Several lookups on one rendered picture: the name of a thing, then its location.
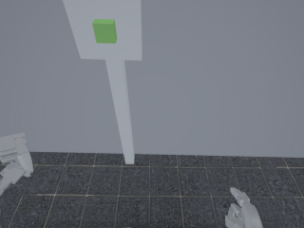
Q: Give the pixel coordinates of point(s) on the robot left hand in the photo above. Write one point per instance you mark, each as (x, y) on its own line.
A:
(13, 150)

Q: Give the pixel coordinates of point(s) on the button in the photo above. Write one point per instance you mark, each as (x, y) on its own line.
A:
(105, 31)

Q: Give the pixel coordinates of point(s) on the panel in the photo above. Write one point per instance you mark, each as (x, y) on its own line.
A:
(129, 47)

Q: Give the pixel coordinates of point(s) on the robot right hand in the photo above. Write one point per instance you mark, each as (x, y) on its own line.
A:
(247, 215)

